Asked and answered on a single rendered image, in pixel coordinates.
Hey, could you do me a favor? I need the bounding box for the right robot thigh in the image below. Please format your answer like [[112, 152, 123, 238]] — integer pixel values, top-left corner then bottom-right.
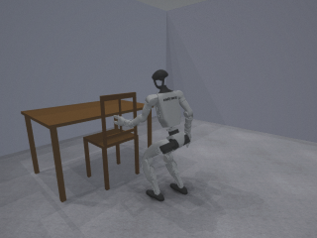
[[162, 132, 190, 164]]

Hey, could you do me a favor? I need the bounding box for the chair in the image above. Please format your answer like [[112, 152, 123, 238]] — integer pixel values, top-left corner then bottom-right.
[[83, 92, 140, 190]]

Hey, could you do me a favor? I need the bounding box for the robot right hand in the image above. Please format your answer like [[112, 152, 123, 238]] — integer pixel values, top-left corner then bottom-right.
[[184, 132, 192, 147]]

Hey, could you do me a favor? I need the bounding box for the table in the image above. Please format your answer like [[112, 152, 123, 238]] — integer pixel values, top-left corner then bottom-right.
[[21, 99, 154, 202]]

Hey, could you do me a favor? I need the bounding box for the robot left hand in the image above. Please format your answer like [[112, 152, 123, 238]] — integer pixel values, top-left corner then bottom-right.
[[113, 115, 133, 126]]

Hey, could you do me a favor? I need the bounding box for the robot left upper arm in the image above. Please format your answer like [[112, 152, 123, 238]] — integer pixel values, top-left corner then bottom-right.
[[140, 94, 159, 123]]

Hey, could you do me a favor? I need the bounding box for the robot right shin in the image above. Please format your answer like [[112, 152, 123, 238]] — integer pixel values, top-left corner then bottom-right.
[[164, 154, 184, 188]]

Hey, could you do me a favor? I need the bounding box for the right robot forearm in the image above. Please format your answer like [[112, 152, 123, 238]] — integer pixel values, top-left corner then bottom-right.
[[184, 115, 193, 134]]

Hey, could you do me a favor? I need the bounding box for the left robot forearm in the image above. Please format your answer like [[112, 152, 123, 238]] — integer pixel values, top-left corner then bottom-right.
[[123, 114, 143, 128]]

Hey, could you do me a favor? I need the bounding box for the robot right upper arm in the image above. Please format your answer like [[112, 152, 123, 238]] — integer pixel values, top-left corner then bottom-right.
[[174, 90, 193, 118]]

